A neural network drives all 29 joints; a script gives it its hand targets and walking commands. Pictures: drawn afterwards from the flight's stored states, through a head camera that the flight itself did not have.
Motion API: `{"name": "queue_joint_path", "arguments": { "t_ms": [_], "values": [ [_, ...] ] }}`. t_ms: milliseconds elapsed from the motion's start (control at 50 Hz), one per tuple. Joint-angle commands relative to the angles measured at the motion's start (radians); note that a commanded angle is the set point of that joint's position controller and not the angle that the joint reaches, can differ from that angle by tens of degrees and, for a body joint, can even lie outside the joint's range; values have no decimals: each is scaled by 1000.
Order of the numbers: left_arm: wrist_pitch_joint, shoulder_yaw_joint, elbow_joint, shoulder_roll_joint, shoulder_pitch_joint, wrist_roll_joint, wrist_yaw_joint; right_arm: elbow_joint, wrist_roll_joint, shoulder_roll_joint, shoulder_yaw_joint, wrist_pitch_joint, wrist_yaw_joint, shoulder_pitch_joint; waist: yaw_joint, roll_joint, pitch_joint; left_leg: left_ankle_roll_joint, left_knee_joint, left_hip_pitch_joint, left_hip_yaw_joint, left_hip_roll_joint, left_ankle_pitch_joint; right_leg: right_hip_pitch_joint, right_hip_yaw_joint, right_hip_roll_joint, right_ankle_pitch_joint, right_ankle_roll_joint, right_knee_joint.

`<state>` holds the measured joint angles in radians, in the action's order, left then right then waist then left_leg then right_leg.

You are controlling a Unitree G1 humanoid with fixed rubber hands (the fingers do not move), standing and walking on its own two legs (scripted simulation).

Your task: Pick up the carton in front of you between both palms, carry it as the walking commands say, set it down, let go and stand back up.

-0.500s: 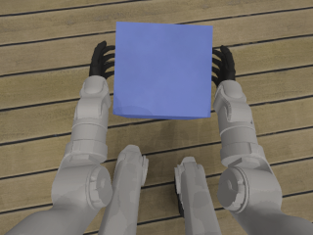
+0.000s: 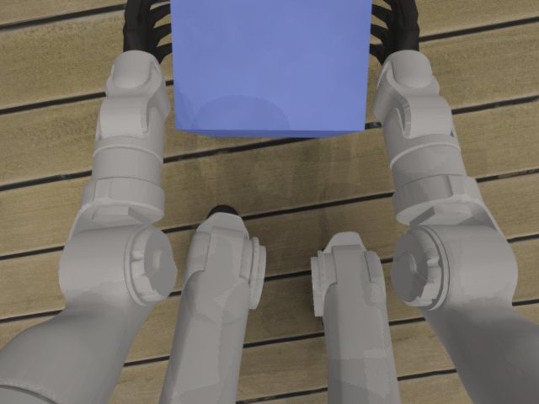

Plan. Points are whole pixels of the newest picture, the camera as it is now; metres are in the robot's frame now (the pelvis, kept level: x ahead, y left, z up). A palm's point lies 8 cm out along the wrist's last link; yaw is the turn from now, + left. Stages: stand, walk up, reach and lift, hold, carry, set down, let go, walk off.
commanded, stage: set down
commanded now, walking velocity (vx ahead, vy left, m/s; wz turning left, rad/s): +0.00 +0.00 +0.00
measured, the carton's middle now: (269, 63) +0.52 +0.09 -0.24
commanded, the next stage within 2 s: none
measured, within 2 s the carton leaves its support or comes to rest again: rests again in 0.56 s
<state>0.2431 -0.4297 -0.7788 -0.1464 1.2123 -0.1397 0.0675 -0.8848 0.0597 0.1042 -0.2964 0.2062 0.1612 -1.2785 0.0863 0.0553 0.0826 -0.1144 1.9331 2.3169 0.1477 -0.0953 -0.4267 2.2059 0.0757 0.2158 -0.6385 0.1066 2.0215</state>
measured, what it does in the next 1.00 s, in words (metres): stands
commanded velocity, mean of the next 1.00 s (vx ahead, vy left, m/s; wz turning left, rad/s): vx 0.00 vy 0.00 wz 0.00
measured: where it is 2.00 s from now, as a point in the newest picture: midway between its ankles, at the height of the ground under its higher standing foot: (273, 289)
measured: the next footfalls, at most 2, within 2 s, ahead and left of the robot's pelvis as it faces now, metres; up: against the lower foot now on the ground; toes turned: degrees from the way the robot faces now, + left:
none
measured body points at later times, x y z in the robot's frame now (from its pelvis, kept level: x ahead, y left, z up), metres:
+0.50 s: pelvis +0.00 +0.00 -0.03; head +0.36 +0.02 +0.24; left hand +0.50 +0.24 -0.21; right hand +0.55 -0.06 -0.21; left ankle +0.13 +0.15 -0.38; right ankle +0.09 -0.12 -0.38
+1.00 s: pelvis +0.00 +0.00 -0.04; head +0.36 +0.02 +0.23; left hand +0.50 +0.24 -0.22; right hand +0.55 -0.06 -0.22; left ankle +0.13 +0.14 -0.38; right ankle +0.09 -0.12 -0.38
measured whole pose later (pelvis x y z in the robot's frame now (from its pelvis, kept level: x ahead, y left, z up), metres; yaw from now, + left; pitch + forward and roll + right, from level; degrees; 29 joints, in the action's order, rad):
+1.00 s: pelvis +0.00 +0.00 -0.04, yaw +0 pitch +40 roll +1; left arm 0.15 -0.46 -1.04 -0.25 1.32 -0.11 -0.02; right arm -1.09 0.11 0.17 -0.26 0.14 0.07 -1.42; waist 0.11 0.04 0.26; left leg -0.08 2.09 2.31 0.08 -0.01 -0.47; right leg 2.24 0.06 0.18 -0.65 0.07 2.19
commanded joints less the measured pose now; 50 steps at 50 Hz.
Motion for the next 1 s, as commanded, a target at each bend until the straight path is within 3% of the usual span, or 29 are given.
{"name": "queue_joint_path", "arguments": {
  "t_ms": [0,100,220,460,620,980],
  "values": [
    [-39,445,70,820,666,125,-238,105,-106,-852,409,-46,-223,-666,66,-19,-1240,41,-42,-835,-257,-6,305,-393,-170,-6,260,-53,-167],
    [-54,434,85,794,684,163,-252,134,-138,-894,470,-54,-216,-696,99,82,-1231,54,5,-810,-254,-6,401,-420,-173,-9,360,-43,-120],
    [-53,383,9,785,614,151,-276,96,-130,-916,479,-58,-217,-662,115,133,-1155,65,37,-718,-260,5,385,-404,-156,-15,384,-41,-110],
    [-79,346,-14,718,653,121,-287,0,-102,-834,392,-78,-225,-637,100,74,-971,76,62,-623,-247,12,343,-284,-133,-9,333,-65,-94],
    [-101,315,-74,682,642,126,-278,-35,-94,-766,367,-97,-237,-649,90,81,-872,84,74,-598,-229,13,328,-236,-130,-17,300,-73,-76],
    [-107,187,-234,507,566,58,-269,-174,28,-550,223,-78,-263,-522,49,68,-579,109,66,-463,-197,20,146,-140,-114,-40,151,-94,-72]
  ]
}}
